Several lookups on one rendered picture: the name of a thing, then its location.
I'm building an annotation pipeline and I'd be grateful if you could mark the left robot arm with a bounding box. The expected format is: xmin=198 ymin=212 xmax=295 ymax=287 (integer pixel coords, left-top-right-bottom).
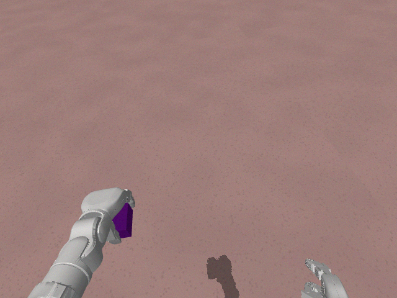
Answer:
xmin=28 ymin=209 xmax=112 ymax=298

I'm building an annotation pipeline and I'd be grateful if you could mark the right robot hand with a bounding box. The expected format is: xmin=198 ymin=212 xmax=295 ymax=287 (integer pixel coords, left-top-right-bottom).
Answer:
xmin=301 ymin=259 xmax=349 ymax=298

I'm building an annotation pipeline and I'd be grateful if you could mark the small box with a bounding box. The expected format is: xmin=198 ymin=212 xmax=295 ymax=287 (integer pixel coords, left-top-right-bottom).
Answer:
xmin=112 ymin=202 xmax=133 ymax=238

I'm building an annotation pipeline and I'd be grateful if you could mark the left robot hand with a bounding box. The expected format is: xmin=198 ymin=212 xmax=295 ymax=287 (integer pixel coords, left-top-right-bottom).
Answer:
xmin=81 ymin=187 xmax=135 ymax=244

